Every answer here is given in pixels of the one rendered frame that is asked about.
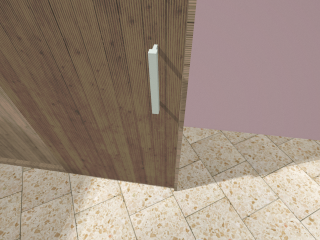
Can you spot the wardrobe door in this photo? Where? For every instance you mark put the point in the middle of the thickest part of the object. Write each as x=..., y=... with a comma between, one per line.
x=78, y=71
x=18, y=140

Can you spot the handle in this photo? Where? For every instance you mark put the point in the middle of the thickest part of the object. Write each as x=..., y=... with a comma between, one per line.
x=154, y=78

